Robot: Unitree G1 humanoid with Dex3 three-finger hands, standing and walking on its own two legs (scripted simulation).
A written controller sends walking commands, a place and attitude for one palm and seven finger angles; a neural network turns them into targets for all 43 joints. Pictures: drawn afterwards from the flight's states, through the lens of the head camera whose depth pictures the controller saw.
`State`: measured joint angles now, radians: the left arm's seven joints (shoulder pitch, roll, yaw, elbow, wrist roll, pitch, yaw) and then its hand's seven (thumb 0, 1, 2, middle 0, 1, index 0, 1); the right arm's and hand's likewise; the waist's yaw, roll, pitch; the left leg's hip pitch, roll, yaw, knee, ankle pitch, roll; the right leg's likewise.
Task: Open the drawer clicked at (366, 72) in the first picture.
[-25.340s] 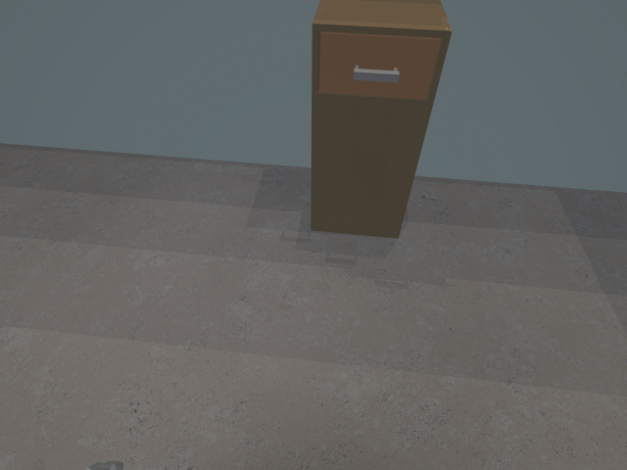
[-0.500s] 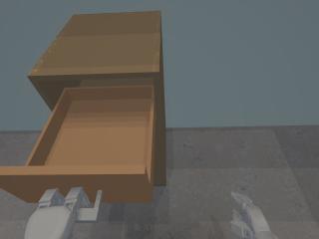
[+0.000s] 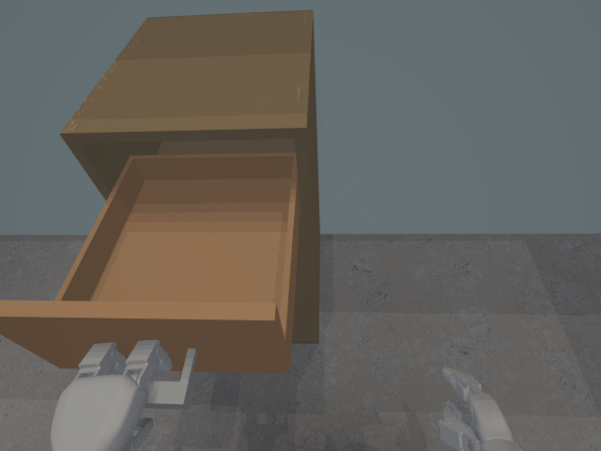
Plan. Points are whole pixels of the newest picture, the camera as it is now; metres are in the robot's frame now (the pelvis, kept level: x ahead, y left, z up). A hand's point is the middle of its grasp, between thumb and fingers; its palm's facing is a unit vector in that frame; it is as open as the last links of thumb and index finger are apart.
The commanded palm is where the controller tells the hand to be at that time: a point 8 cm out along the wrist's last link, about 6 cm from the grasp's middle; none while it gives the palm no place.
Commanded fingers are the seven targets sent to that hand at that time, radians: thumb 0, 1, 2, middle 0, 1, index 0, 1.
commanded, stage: open the thumb to release the handle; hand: left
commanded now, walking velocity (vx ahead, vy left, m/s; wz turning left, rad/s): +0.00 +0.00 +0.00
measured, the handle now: (140, 374) +0.20 +0.22 +0.03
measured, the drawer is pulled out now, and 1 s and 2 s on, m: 0.30 0.29 0.29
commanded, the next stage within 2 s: lift the hand off the handle in 0.14 s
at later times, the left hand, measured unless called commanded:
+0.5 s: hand (130, 416) +0.16 +0.23 +0.00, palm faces -0.02 -0.09 -1.00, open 13.6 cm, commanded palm +0.15 +0.24 +0.06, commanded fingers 0.00 -0.50 0.30 -0.30 -1.20 -0.30 -1.20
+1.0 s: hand (105, 397) +0.17 +0.24 +0.06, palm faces +0.01 -0.10 -0.99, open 13.3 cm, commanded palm +0.15 +0.24 +0.13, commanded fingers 0.00 -0.50 0.30 -0.30 -1.20 -0.30 -1.20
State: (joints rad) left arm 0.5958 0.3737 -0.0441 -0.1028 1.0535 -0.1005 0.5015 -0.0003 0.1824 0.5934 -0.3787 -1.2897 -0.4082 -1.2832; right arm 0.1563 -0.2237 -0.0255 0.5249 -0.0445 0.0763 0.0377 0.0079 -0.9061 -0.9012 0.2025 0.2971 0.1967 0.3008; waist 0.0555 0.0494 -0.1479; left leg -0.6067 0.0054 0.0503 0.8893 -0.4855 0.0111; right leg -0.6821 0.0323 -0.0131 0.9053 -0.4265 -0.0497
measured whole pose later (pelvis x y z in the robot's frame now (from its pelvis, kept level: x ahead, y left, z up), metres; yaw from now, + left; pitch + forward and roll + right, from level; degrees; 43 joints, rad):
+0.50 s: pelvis -0.02 +0.00 +0.01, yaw +1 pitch +10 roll +1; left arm 0.48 0.37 -0.06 -0.01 1.06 -0.10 0.48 -0.01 -0.49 0.30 -0.35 -1.23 -0.36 -1.22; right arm 0.15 -0.24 -0.03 0.55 -0.04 0.06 0.01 0.01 -0.91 -0.90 0.20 0.30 0.20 0.30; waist 0.06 0.05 -0.12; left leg -0.58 0.00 0.03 0.85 -0.44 0.01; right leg -0.65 0.03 -0.03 0.86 -0.39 -0.06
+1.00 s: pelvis -0.01 +0.00 +0.02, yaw +1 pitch +5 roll +0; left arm 0.49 0.41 -0.05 -0.15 0.98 -0.05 0.35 -0.01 -0.49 0.30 -0.34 -1.20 -0.42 -1.22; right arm 0.16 -0.24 -0.02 0.55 -0.03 0.04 0.01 0.01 -0.91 -0.90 0.20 0.30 0.20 0.30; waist 0.07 0.08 -0.09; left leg -0.42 0.00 0.04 0.73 -0.40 0.02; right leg -0.49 0.03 -0.02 0.73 -0.34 -0.04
